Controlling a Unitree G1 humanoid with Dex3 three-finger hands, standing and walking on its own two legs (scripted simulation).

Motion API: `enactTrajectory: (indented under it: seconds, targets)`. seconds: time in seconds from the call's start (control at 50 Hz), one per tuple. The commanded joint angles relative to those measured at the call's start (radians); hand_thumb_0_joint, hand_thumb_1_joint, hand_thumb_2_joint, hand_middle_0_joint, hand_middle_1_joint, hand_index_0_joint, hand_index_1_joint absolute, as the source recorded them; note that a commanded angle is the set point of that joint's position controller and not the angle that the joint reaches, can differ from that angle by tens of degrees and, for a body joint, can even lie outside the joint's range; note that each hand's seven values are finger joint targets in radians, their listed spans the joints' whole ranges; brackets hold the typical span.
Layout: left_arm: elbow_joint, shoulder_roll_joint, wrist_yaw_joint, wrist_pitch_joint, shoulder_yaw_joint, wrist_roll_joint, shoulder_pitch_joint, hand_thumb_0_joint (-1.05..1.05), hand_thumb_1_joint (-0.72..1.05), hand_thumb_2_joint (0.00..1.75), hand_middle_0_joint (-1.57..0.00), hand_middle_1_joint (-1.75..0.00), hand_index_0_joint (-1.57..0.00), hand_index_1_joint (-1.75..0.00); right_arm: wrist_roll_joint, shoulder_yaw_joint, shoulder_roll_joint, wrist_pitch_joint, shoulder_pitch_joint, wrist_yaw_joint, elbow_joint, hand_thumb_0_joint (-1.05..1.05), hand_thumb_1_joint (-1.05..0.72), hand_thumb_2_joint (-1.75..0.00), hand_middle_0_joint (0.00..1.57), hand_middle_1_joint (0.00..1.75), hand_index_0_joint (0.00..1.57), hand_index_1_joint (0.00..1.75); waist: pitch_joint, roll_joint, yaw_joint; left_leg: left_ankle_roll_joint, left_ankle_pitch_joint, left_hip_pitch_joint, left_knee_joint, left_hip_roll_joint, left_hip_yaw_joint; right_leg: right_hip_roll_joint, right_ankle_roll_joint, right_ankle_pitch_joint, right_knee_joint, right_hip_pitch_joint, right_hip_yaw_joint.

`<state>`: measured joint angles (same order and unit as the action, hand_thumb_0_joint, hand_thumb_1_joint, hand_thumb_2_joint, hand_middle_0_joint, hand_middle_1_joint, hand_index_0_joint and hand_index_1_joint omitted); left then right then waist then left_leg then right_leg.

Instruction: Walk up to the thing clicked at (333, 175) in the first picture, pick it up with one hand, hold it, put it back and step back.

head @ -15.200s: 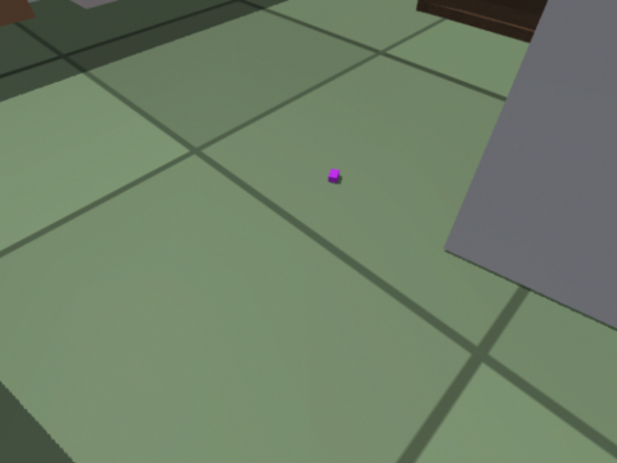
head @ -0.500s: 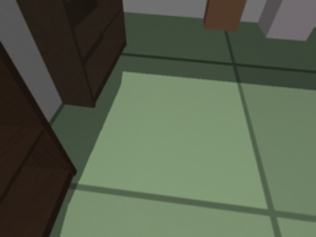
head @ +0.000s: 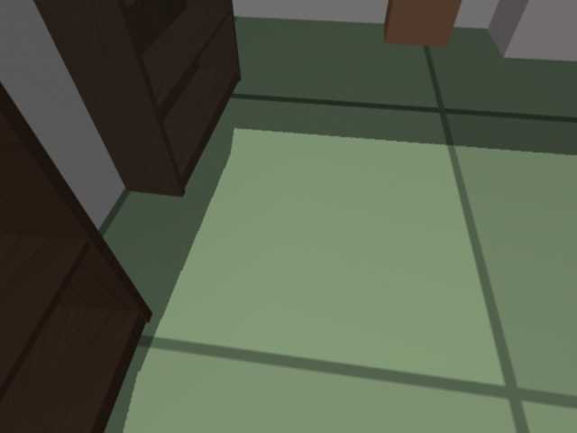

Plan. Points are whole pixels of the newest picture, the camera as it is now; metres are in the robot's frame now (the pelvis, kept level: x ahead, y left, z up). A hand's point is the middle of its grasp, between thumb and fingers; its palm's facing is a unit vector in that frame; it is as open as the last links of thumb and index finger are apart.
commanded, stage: walk up
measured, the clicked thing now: out of the picture -0.37 -0.95 -0.76
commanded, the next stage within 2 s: stand in 0.14 s
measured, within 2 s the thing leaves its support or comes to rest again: neither
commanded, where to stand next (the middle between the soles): +0.05 +0.00 m, yaw -3 degrees
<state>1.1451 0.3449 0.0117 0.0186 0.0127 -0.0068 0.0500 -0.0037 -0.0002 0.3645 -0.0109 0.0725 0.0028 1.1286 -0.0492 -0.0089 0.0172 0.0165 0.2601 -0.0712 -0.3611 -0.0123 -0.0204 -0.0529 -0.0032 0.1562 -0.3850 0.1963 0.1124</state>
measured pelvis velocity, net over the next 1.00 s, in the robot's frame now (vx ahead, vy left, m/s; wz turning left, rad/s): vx -0.02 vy -0.02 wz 0.00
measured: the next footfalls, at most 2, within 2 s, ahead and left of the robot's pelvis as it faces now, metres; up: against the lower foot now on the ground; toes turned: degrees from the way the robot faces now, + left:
none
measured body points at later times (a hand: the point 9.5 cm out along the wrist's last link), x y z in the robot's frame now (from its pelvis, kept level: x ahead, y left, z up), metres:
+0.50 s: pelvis -0.01 +0.00 +0.00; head +0.00 -0.01 +0.45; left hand +0.08 +0.30 -0.13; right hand +0.07 -0.30 -0.14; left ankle -0.04 +0.13 -0.74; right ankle +0.03 -0.12 -0.74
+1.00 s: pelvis -0.02 -0.02 +0.00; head -0.01 -0.02 +0.45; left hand +0.05 +0.29 -0.13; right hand +0.04 -0.32 -0.14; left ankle -0.04 +0.13 -0.74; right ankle +0.03 -0.12 -0.74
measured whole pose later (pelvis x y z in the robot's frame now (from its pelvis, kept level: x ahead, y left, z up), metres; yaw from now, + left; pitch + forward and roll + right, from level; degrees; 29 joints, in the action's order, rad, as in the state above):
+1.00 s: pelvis -0.02 -0.02 +0.00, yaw +0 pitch -2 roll +0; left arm 1.16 0.34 0.02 0.01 0.00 -0.01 0.11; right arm -0.01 0.00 0.36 0.01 0.14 0.01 1.14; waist -0.05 -0.02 0.01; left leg 0.04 0.22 -0.07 -0.33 -0.04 -0.03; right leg -0.03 0.02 0.11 -0.34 0.19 0.12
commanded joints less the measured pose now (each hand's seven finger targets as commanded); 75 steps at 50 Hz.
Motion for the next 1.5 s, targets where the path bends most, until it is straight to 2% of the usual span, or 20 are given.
enactTrajectory:
  seconds: [0.0,0.1,0.14,0.32,0.52,0.58,0.6,0.64,0.72,0.78,0.84,0.88,0.94,1.02,1.2,1.26,1.34,1.48]
  targets:
    - [-0.052,0.214,-0.015,0.019,0.044,-0.002,-0.047,0.0,0.9,0.9,-0.2,-0.3,-0.2,-0.3,-0.004,-0.045,0.208,-0.022,-0.027,-0.012,-0.051,0.0,-0.9,-0.9,0.2,0.3,0.2,0.3,0.103,0.017,-0.007,-0.042,-0.223,-0.069,0.065,-0.102,-0.054,-0.108,0.018,-0.15,0.054,-0.136,-0.12]
    - [-0.057,0.21,-0.015,0.016,0.044,-0.001,-0.051,0.0,0.9,0.9,-0.2,-0.3,-0.2,-0.3,-0.005,-0.042,0.208,-0.024,-0.019,-0.014,-0.042,0.0,-0.9,-0.9,0.2,0.3,0.2,0.3,0.101,0.0,-0.006,-0.037,-0.222,-0.083,0.085,-0.102,-0.055,-0.105,0.018,-0.154,0.056,-0.162,-0.119]
    - [-0.048,0.205,-0.016,0.016,0.037,0.001,-0.052,0.0,0.9,0.9,-0.2,-0.3,-0.2,-0.3,-0.006,-0.038,0.197,-0.021,-0.044,-0.013,-0.052,0.0,-0.9,-0.9,0.2,0.3,0.2,0.3,0.093,-0.017,-0.006,-0.024,-0.282,-0.092,0.097,-0.125,-0.074,-0.106,0.016,-0.194,0.056,-0.176,-0.12]
    - [-0.037,0.21,-0.016,0.009,0.035,0.001,-0.051,0.0,0.9,0.9,-0.2,-0.3,-0.2,-0.3,-0.005,-0.035,0.196,-0.017,-0.025,-0.015,-0.038,0.0,-0.9,-0.9,0.2,0.3,0.2,0.3,0.089,-0.008,-0.009,-0.017,-0.199,-0.091,0.129,-0.121,-0.076,-0.105,0.017,-0.116,0.072,-0.175,-0.122]
    - [-0.037,0.202,-0.016,0.015,0.027,0.002,-0.028,0.0,0.9,0.9,-0.2,-0.3,-0.2,-0.3,-0.007,-0.039,0.199,-0.016,-0.013,-0.011,-0.039,0.0,-0.9,-0.9,0.2,0.3,0.2,0.3,0.09,0.01,-0.011,-0.025,-0.195,-0.065,0.113,-0.12,-0.07,-0.111,0.017,-0.151,0.089,-0.155,-0.126]
    - [-0.034,0.221,-0.017,0.014,0.03,0.0,-0.028,0.0,0.9,0.9,-0.2,-0.3,-0.2,-0.3,-0.007,-0.035,0.187,-0.014,0.003,-0.009,-0.035,0.0,-0.9,-0.9,0.2,0.3,0.2,0.3,0.061,0.031,-0.011,-0.025,-0.128,-0.071,0.123,-0.117,-0.074,-0.107,0.015,-0.045,0.109,-0.121,-0.134]
    - [-0.034,0.209,-0.016,0.012,0.028,-0.001,-0.026,0.0,0.9,0.9,-0.2,-0.3,-0.2,-0.3,-0.008,-0.035,0.191,-0.012,-0.003,-0.008,-0.036,0.0,-0.9,-0.9,0.2,0.3,0.2,0.3,0.044,0.015,-0.009,-0.028,-0.092,-0.088,0.119,-0.112,-0.07,-0.102,0.009,-0.014,0.12,-0.111,-0.132]
    - [-0.038,0.22,-0.016,0.01,0.032,0.0,-0.034,0.0,0.9,0.9,-0.2,-0.3,-0.2,-0.3,-0.01,-0.036,0.188,-0.01,0.005,-0.007,-0.038,0.0,-0.9,-0.9,0.2,0.3,0.2,0.3,0.037,0.021,-0.009,-0.027,-0.07,-0.104,0.124,-0.109,-0.069,-0.11,0.015,0.045,0.126,-0.108,-0.143]
    - [-0.037,0.217,-0.013,0.012,0.03,-0.003,-0.014,0.0,0.9,0.9,-0.2,-0.3,-0.2,-0.3,-0.011,-0.037,0.192,-0.013,0.005,-0.004,-0.04,0.0,-0.9,-0.9,0.2,0.3,0.2,0.3,0.043,0.008,-0.004,-0.029,-0.068,-0.1,0.12,-0.111,-0.074,-0.104,0.014,0.04,0.123,-0.103,-0.145]
    - [-0.041,0.218,-0.013,0.014,0.031,-0.002,-0.012,0.0,0.9,0.9,-0.2,-0.3,-0.2,-0.3,-0.011,-0.036,0.192,-0.014,0.012,-0.006,-0.045,0.0,-0.9,-0.9,0.2,0.3,0.2,0.3,0.063,-0.001,-0.006,-0.029,-0.102,-0.102,0.12,-0.117,-0.076,-0.107,0.018,-0.033,0.106,-0.127,-0.142]
    - [-0.041,0.229,-0.013,0.012,0.034,-0.002,-0.017,0.0,0.9,0.9,-0.2,-0.3,-0.2,-0.3,-0.011,-0.034,0.183,-0.009,0.022,-0.005,-0.044,0.0,-0.9,-0.9,0.2,0.3,0.2,0.3,0.041,0.022,-0.008,-0.027,-0.05,-0.107,0.108,-0.105,-0.068,-0.108,0.015,0.083,0.133,-0.091,-0.156]
    - [-0.044,0.23,-0.014,0.011,0.034,-0.003,-0.018,0.0,0.9,0.9,-0.2,-0.3,-0.2,-0.3,-0.01,-0.036,0.185,-0.006,0.027,-0.005,-0.045,0.0,-0.9,-0.9,0.2,0.3,0.2,0.3,0.041,0.024,-0.008,-0.031,-0.045,-0.111,0.101,-0.103,-0.069,-0.112,0.017,0.113,0.144,-0.093,-0.162]
    - [-0.045,0.232,-0.012,0.013,0.035,-0.001,-0.009,0.0,0.9,0.9,-0.2,-0.3,-0.2,-0.3,-0.012,-0.035,0.183,-0.007,0.042,-0.005,-0.044,0.0,-0.9,-0.9,0.2,0.3,0.2,0.3,0.051,0.014,-0.012,-0.031,-0.055,-0.099,0.097,-0.105,-0.068,-0.113,0.019,0.088,0.144,-0.089,-0.168]
    - [-0.046,0.218,-0.011,0.015,0.033,0.0,-0.002,0.0,0.9,0.9,-0.2,-0.3,-0.2,-0.3,-0.013,-0.033,0.191,-0.013,0.041,-0.006,-0.047,0.0,-0.9,-0.9,0.2,0.3,0.2,0.3,0.064,-0.011,-0.009,-0.028,-0.102,-0.105,0.108,-0.118,-0.076,-0.104,0.021,-0.019,0.104,-0.117,-0.148]
    - [-0.051,0.228,-0.011,0.008,0.034,-0.002,-0.01,0.0,0.9,0.9,-0.2,-0.3,-0.2,-0.3,-0.012,-0.029,0.19,-0.007,0.056,-0.01,-0.044,0.0,-0.9,-0.9,0.2,0.3,0.2,0.3,0.044,0.022,-0.009,-0.024,-0.063,-0.116,0.096,-0.111,-0.066,-0.107,0.021,0.067,0.121,-0.091,-0.162]
    - [-0.053,0.225,-0.011,0.012,0.033,-0.001,-0.014,0.0,0.9,0.9,-0.2,-0.3,-0.2,-0.3,-0.012,-0.029,0.192,-0.008,0.061,-0.009,-0.045,0.0,-0.9,-0.9,0.2,0.3,0.2,0.3,0.049,0.018,-0.011,-0.025,-0.08,-0.117,0.095,-0.113,-0.067,-0.106,0.021,0.031,0.116,-0.107,-0.159]
    - [-0.054,0.216,-0.011,0.013,0.033,0.0,-0.013,0.0,0.9,0.9,-0.2,-0.3,-0.2,-0.3,-0.013,-0.028,0.195,-0.011,0.055,-0.012,-0.05,0.0,-0.9,-0.9,0.2,0.3,0.2,0.3,0.076,0.005,-0.011,-0.023,-0.121,-0.108,0.095,-0.118,-0.067,-0.105,0.023,-0.073,0.092,-0.136,-0.147]
    - [-0.054,0.217,-0.011,0.014,0.034,0.001,-0.011,0.0,0.9,0.9,-0.2,-0.3,-0.2,-0.3,-0.01,-0.025,0.19,-0.014,0.045,-0.014,-0.053,0.0,-0.9,-0.9,0.2,0.3,0.2,0.3,0.085,0.011,-0.007,-0.017,-0.164,-0.079,0.099,-0.126,-0.067,-0.102,0.02,-0.136,0.076,-0.143,-0.135]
